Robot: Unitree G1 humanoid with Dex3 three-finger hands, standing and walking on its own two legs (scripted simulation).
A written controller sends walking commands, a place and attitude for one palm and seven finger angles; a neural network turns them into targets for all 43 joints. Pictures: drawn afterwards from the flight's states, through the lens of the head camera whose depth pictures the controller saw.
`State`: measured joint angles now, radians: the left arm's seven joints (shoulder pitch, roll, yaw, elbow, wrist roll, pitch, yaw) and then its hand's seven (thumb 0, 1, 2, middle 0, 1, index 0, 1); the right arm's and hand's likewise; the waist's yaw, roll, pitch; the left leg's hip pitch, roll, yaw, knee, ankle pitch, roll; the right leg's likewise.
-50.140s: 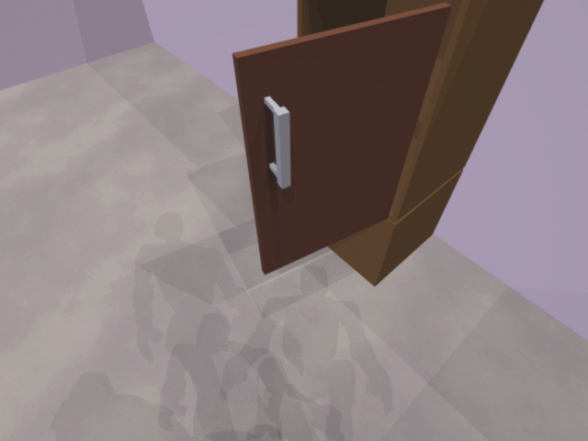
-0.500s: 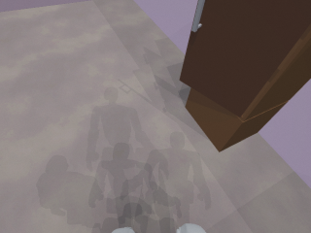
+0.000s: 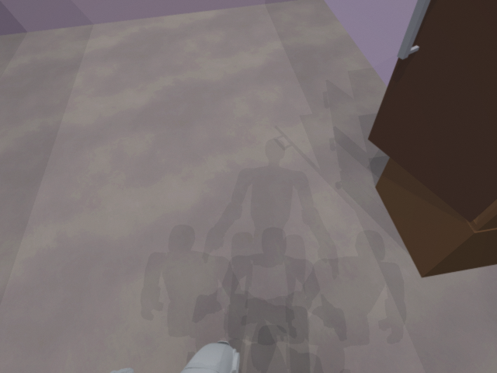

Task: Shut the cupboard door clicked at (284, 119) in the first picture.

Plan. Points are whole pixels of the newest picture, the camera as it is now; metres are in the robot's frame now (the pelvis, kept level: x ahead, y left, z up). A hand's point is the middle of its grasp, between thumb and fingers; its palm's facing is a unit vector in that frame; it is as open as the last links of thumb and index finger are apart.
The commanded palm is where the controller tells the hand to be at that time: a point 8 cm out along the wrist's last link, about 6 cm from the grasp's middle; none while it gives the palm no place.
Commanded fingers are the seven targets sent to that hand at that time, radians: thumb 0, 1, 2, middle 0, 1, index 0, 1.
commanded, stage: walk to a spot facing it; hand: left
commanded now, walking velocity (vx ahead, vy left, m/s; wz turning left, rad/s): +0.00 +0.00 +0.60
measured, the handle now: (419, 24) +0.86 -0.41 +0.10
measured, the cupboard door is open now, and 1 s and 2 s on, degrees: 22 22 22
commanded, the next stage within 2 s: turn to face it in 1.02 s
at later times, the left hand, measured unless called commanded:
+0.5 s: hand out of the picture +0.08 +0.27 -0.15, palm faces +0.29 -0.93 -0.23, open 7.4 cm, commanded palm none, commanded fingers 0.00 0.90 0.90 -0.20 -0.30 -0.20 -0.30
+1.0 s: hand (132, 372) +0.15 +0.23 -0.16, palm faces +0.58 -0.79 -0.22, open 7.2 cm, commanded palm none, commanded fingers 0.00 0.90 0.90 -0.20 -0.30 -0.20 -0.30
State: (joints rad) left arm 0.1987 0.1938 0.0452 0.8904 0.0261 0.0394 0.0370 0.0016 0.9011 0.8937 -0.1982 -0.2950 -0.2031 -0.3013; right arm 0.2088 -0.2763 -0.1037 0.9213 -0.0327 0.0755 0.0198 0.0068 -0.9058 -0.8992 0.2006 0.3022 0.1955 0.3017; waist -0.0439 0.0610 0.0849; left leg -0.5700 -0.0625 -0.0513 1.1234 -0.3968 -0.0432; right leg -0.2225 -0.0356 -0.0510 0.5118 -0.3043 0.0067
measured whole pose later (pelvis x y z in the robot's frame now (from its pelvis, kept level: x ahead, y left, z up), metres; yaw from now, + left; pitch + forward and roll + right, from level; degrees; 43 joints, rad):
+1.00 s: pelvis +0.23 +0.06 +0.01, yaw +35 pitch +1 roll -1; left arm 0.30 0.17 0.05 0.95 0.03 -0.05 0.02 0.00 0.93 0.89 -0.20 -0.30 -0.20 -0.30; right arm 0.18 -0.23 -0.07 0.94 -0.03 0.04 0.04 0.01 -0.91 -0.90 0.20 0.30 0.19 0.30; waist -0.02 0.00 0.09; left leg -0.59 0.07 0.06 0.98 -0.28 -0.01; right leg -0.11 -0.10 -0.29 0.41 -0.29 0.01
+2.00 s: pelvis +0.30 +0.15 +0.00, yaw +16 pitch +1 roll +0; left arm 0.19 0.19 0.06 0.89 0.03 0.04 0.01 0.00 0.90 0.89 -0.20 -0.30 -0.20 -0.30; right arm 0.23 -0.22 -0.06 0.93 -0.02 0.05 -0.01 0.01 -0.91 -0.90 0.20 0.30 0.19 0.30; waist -0.02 0.01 0.07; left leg -0.46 0.07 0.03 0.95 -0.42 -0.08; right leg -0.25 0.01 0.03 0.51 -0.28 -0.01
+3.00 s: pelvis +0.32 +0.18 +0.00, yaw -19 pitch +1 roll -2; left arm 0.20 0.26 0.08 0.90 0.02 0.08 -0.02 0.00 0.90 0.89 -0.20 -0.30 -0.20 -0.30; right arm 0.19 -0.19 -0.01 0.85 -0.04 0.01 -0.03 0.01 -0.90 -0.90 0.20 0.30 0.20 0.30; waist 0.01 -0.05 0.07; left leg -0.28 0.08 0.09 0.57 -0.31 0.01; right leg -0.47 0.04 0.03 1.04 -0.51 0.04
